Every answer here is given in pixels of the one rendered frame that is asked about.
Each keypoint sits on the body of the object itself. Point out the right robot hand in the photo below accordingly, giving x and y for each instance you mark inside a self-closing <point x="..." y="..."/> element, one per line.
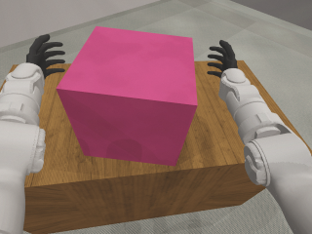
<point x="228" y="58"/>

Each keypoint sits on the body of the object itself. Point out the pedestal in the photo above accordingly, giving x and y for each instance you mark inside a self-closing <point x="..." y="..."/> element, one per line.
<point x="75" y="191"/>

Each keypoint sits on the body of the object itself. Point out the left robot forearm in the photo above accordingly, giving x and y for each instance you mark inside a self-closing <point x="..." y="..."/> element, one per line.
<point x="21" y="95"/>

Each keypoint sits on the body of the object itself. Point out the left robot hand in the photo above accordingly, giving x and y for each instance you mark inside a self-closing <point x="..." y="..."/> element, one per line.
<point x="38" y="55"/>

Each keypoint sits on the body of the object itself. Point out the right robot forearm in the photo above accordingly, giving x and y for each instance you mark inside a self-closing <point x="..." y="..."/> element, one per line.
<point x="252" y="115"/>

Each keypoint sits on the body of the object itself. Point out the right robot upper arm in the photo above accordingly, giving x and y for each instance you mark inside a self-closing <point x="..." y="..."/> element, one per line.
<point x="283" y="165"/>

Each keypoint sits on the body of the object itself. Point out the carton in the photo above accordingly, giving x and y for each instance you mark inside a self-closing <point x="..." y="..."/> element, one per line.
<point x="131" y="95"/>

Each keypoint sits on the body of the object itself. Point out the left robot upper arm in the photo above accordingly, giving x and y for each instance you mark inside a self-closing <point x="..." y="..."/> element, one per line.
<point x="22" y="150"/>

